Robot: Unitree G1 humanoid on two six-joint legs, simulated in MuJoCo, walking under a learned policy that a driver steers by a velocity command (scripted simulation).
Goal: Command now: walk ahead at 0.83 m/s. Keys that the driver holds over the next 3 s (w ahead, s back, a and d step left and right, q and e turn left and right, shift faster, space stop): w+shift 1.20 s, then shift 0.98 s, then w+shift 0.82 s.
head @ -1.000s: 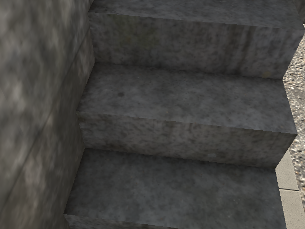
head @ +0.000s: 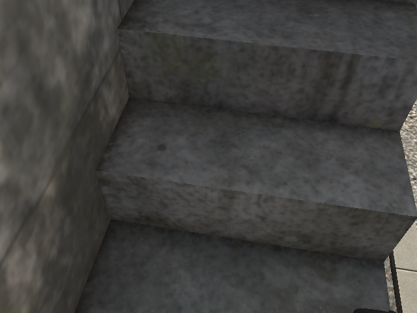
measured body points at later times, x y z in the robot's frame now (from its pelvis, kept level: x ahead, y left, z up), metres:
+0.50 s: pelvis +0.24 +0.02 +0.21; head +0.29 +0.04 +0.66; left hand +0.52 +0.14 +0.15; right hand +0.14 -0.22 +0.08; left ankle +0.16 +0.10 -0.54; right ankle +0.38 -0.11 -0.26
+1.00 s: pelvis +0.51 +0.01 +0.44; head +0.57 -0.01 +0.88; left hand +0.42 +0.26 +0.31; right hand +0.80 -0.13 +0.38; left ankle +0.65 +0.10 -0.16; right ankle +0.41 -0.08 -0.31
